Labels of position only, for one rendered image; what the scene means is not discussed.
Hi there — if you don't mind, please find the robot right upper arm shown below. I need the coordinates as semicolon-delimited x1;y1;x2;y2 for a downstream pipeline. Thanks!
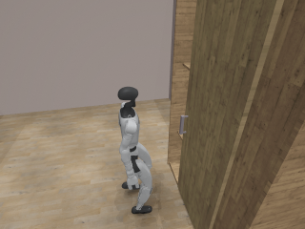
119;119;137;155

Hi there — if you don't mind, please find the right robot forearm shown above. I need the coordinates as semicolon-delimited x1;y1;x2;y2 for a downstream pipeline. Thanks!
121;150;135;177

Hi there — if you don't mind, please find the handle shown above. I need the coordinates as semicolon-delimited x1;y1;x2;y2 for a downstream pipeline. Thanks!
179;115;188;135

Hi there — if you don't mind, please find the robot right shin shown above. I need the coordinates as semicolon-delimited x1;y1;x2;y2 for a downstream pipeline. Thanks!
136;187;153;210

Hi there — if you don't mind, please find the robot right thigh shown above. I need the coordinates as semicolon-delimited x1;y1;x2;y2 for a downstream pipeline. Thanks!
131;156;153;191

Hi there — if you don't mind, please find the robot left upper arm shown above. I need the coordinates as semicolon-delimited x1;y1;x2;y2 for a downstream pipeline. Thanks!
118;102;126;126

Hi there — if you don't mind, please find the wardrobe door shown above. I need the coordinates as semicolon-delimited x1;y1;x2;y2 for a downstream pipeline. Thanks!
177;0;284;229
213;0;305;229

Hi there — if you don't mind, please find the robot right hand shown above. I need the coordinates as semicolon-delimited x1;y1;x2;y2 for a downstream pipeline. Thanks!
127;175;139;190

